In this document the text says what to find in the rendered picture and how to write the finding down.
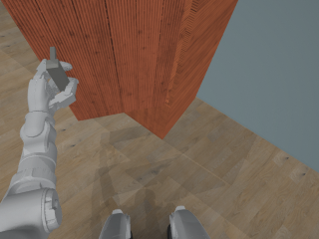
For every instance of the left robot forearm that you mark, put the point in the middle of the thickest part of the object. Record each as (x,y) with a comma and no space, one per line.
(38,160)

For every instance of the robot left upper arm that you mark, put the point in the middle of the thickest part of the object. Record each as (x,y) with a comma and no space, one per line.
(31,214)

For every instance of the robot right shin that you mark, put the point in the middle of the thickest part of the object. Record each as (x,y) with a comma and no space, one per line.
(181,207)

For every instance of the cupboard door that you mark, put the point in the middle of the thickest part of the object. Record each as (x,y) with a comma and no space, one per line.
(121,51)

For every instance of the left robot thigh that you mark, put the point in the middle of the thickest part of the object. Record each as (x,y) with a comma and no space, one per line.
(117,226)

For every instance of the handle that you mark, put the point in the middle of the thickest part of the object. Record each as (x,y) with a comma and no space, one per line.
(56,71)

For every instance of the robot left hand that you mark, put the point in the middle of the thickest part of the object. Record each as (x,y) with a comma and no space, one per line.
(40,91)

